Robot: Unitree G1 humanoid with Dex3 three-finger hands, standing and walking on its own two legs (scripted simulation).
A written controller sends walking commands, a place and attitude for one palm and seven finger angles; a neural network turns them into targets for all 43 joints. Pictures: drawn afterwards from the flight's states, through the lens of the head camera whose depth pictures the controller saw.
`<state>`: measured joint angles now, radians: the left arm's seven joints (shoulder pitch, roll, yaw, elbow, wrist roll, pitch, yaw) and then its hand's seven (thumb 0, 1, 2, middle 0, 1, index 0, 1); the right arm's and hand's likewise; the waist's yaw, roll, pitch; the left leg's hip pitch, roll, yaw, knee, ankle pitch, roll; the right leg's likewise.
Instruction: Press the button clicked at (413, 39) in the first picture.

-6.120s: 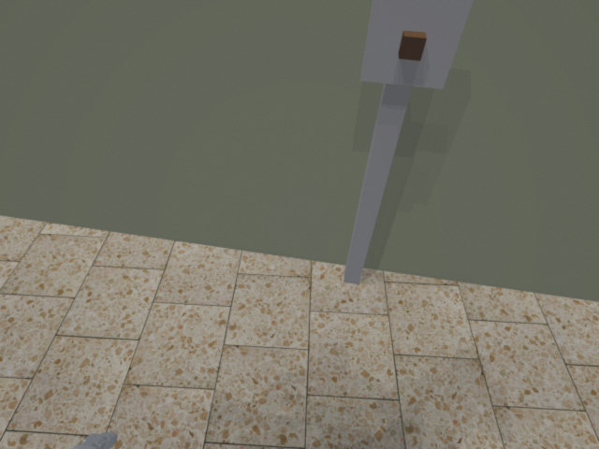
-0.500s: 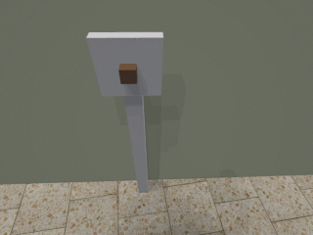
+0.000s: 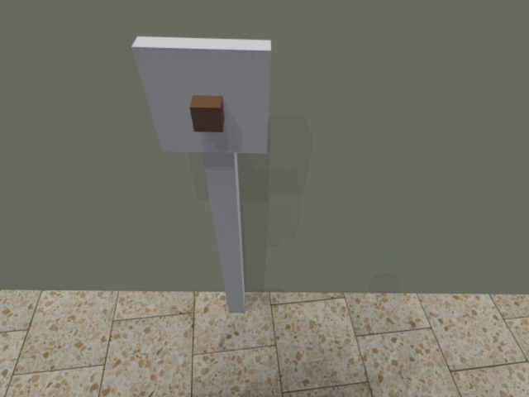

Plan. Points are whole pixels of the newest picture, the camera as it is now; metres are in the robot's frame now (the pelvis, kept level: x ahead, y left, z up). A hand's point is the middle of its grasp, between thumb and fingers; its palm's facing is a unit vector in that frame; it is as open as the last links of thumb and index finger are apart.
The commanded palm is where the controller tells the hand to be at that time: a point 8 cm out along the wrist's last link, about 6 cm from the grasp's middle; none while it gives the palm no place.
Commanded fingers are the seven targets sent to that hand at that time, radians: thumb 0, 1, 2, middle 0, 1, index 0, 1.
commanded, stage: shuffle to correct the standing spot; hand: left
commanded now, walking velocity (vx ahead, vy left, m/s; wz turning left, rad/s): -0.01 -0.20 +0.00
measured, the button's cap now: (208, 112) +0.47 +0.12 +0.19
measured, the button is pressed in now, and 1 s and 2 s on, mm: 0 0 0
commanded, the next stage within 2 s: come to a stop and stand still in 0.32 s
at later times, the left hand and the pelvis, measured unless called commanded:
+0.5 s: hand out of the picture +0.01 +0.10 -0.18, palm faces +0.11 -0.97 -0.24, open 7.4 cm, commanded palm none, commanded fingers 0.00 0.90 0.90 -0.20 -0.30 -0.20 -0.30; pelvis -0.01 -0.10 -0.01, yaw +4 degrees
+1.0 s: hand out of the picture -0.03 +0.08 -0.17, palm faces +0.12 -0.97 -0.22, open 7.4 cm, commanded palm none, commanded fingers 0.00 0.90 0.90 -0.20 -0.30 -0.20 -0.30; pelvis +0.00 -0.10 +0.00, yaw +4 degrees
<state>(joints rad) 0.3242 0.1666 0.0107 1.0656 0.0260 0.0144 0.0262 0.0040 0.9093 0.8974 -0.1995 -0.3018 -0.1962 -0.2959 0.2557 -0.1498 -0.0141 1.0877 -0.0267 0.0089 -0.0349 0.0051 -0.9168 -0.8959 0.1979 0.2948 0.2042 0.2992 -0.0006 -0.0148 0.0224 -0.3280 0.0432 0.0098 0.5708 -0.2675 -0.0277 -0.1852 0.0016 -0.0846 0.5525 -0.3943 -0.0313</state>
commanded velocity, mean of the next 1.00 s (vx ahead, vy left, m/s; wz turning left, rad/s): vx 0.00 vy -0.01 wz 0.00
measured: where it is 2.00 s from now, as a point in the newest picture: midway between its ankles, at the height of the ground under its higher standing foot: outside the picture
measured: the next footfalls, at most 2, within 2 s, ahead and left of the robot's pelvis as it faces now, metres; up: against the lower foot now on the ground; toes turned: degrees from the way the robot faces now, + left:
right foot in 0.42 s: +0.02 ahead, -0.19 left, +0.00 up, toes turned +0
left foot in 0.84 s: +0.02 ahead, +0.00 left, +0.00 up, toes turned +5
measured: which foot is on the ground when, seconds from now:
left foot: down 0.00-0.42, up 0.44-0.82, down 0.84-1.00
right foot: down 0.00-0.22, up 0.24-0.40, down 0.42-1.00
